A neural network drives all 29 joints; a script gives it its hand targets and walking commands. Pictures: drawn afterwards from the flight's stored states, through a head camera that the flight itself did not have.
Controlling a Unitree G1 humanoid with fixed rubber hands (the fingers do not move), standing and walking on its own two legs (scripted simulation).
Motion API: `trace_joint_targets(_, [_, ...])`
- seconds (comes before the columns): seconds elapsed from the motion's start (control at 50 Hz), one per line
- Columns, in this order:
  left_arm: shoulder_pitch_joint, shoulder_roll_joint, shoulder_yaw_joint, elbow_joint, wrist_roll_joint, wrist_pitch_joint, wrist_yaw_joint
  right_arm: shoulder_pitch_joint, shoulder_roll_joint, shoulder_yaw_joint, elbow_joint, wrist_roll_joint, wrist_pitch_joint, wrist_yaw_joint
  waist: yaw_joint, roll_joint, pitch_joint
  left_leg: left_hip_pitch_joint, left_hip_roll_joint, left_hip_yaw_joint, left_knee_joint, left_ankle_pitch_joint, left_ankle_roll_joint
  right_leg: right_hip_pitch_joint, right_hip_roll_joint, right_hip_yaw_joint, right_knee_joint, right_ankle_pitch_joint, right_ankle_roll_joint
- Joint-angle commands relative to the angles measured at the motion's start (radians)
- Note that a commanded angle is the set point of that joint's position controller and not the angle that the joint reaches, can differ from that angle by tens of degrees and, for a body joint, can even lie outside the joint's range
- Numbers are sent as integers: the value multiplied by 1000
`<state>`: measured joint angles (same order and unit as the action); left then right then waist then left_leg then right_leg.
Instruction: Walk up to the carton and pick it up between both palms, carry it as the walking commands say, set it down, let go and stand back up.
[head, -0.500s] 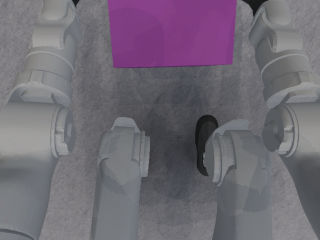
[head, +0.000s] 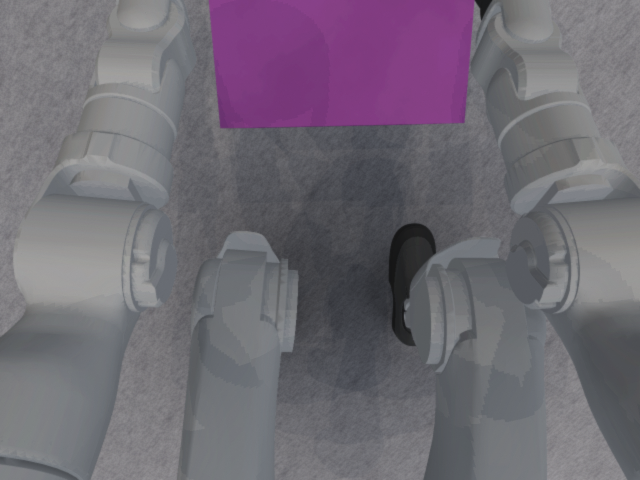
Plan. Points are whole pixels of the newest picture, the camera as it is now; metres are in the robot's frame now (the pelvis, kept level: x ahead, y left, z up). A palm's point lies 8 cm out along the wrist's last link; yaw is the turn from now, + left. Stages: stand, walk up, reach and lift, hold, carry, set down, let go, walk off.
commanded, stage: reach and lift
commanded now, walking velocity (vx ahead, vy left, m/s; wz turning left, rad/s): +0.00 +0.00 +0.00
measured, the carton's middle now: (333, 30) +0.52 +0.00 -0.26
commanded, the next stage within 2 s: none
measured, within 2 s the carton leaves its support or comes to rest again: leaves its support in 0.48 s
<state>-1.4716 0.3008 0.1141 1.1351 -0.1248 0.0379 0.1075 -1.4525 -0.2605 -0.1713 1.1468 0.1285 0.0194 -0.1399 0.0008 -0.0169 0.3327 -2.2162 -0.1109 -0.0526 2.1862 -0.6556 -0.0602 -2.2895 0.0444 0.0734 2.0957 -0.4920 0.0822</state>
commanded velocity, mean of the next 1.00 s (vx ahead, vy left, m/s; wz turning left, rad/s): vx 0.00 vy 0.00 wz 0.00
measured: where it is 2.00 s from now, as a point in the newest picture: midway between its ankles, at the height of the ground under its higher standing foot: (332, 315)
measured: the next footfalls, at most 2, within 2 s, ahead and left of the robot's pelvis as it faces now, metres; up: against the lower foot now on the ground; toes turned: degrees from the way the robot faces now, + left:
none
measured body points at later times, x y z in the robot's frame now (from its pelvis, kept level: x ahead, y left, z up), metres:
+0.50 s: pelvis +0.01 +0.00 -0.01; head +0.37 +0.02 +0.25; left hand +0.55 +0.16 -0.19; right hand +0.56 -0.14 -0.18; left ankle +0.09 +0.12 -0.35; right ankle +0.13 -0.14 -0.35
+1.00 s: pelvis +0.00 +0.00 +0.01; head +0.34 +0.00 +0.29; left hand +0.56 +0.16 -0.11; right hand +0.55 -0.14 -0.13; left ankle +0.09 +0.12 -0.35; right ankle +0.13 -0.14 -0.35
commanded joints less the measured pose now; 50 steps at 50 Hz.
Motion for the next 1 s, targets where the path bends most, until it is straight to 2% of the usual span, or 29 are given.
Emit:
trace_joint_targets(0.0, [-359,-300,-74,-118,18,1,-93,-359,295,80,-124,-13,-4,71,9,42,-1123,369,18,90,-237,338,7,692,40,-129,-50,312,-38])
trace_joint_targets(0.1, [-453,-742,-122,-126,58,54,-219,-470,705,116,-169,-68,47,189,12,56,-1070,337,-9,100,-210,326,16,640,68,-144,-31,281,-57])
trace_joint_targets(0.16, [-444,-827,-116,-149,76,71,-254,-457,796,112,-180,-85,69,228,19,54,-1051,314,-12,106,-198,341,27,617,79,-150,-19,289,-63])
trace_joint_targets(0.24, [-427,-893,-126,-179,85,89,-281,-444,867,114,-186,-81,85,255,20,64,-1053,302,-15,109,-189,369,31,594,86,-152,-9,315,-69])
trace_joint_targets(0.38, [-413,-942,-161,-231,83,106,-296,-416,910,128,-187,-65,98,270,12,80,-1067,324,-18,104,-191,399,31,558,85,-157,-1,321,-77])
trace_joint_targets(0.58, [-473,-1007,-237,-339,40,123,-281,-470,984,196,-295,-15,120,261,14,86,-1294,441,-20,117,-202,448,22,644,85,-178,-6,357,-71])
trace_joint_targets(0.78, [-430,-1104,-182,-290,87,194,-307,-507,1032,193,-363,-70,180,271,-2,67,-1349,414,-29,131,-258,341,29,645,79,-198,-70,256,-68])
trace_joint_targets(0.98, [-421,-1147,-168,-325,104,245,-327,-539,1086,224,-447,-99,233,275,6,32,-1458,413,-36,142,-310,333,32,712,83,-199,-132,262,-63])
